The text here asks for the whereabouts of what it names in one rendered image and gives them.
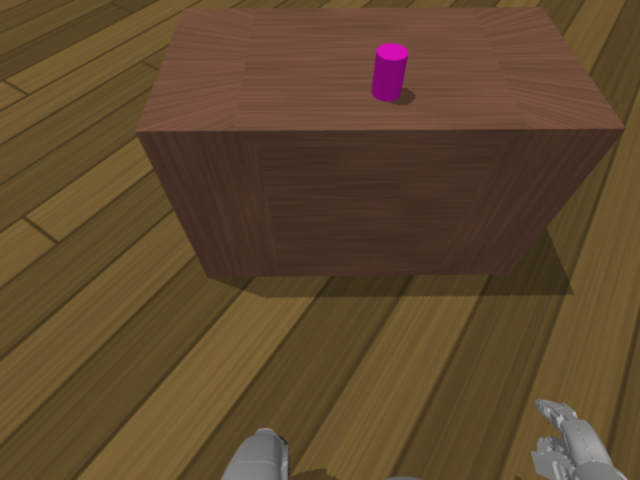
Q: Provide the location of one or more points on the right robot hand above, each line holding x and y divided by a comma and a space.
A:
557, 458

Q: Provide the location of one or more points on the right robot arm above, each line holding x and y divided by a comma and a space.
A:
597, 471

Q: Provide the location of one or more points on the can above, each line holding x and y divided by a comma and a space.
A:
389, 70

